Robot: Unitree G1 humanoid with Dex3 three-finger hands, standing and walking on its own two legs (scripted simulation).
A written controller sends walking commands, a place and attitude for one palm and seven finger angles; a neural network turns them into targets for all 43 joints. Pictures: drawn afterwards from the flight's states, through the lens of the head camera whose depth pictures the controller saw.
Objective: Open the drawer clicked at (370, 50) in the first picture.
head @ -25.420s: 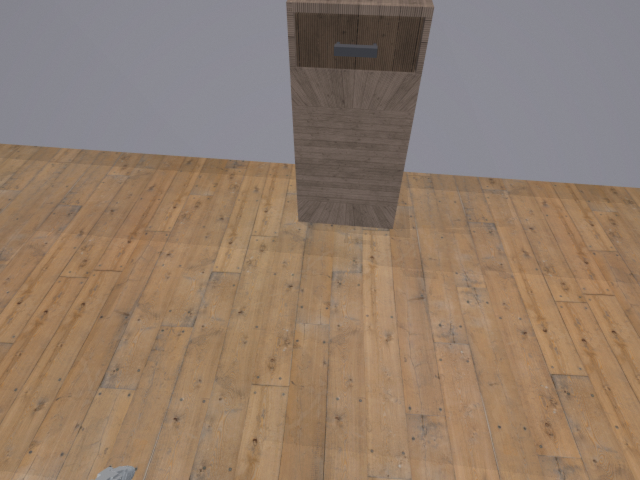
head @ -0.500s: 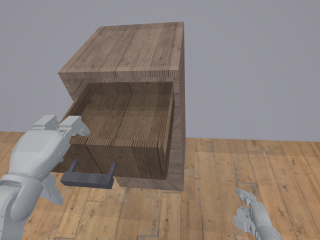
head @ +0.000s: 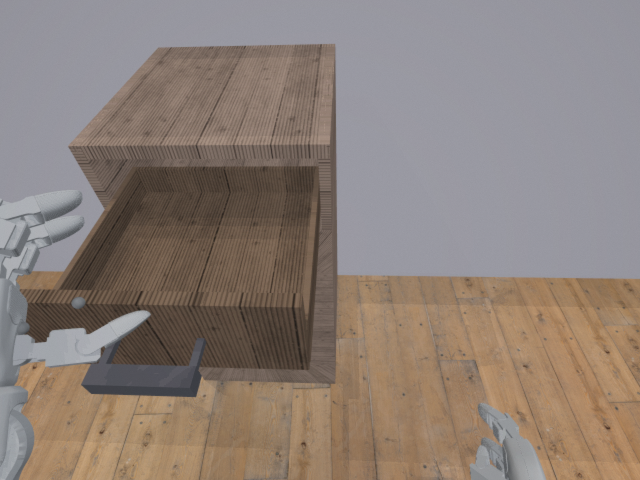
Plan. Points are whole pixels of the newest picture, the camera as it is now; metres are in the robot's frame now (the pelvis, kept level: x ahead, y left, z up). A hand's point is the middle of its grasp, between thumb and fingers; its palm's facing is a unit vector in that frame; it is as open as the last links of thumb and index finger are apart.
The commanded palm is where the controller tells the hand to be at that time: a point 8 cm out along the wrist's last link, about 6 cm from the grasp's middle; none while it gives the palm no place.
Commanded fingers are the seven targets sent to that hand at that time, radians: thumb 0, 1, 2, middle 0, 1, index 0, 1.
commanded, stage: draw the hand back to the body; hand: left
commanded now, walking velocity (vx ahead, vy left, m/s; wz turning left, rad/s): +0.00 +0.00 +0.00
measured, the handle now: (150, 362) +0.24 +0.25 +0.02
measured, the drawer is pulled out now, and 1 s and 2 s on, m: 0.29 0.29 0.29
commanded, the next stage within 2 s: step back with the hand held close in 0.54 s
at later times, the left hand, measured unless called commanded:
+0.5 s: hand (45, 339) +0.17 +0.24 +0.21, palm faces +0.46 -0.80 -0.38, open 7.7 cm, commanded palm +0.11 +0.28 +0.22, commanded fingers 0.00 0.90 0.90 -0.20 -0.30 -0.20 -0.30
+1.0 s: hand (34, 362) +0.15 +0.25 +0.19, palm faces +0.31 -0.78 -0.54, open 7.4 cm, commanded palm +0.09 +0.31 +0.22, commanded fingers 0.00 0.90 0.90 -0.20 -0.30 -0.20 -0.30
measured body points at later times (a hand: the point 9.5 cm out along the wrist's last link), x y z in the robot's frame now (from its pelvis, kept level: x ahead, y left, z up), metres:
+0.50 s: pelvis -0.01 +0.00 +0.00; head -0.03 -0.02 +0.45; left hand +0.14 +0.28 +0.23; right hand +0.20 -0.20 -0.08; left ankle -0.03 +0.12 -0.74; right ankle -0.01 -0.09 -0.74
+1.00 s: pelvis -0.05 +0.03 -0.01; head -0.02 +0.02 +0.44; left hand +0.13 +0.29 +0.22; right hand +0.13 -0.22 -0.09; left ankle -0.03 +0.12 -0.74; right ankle -0.01 -0.09 -0.74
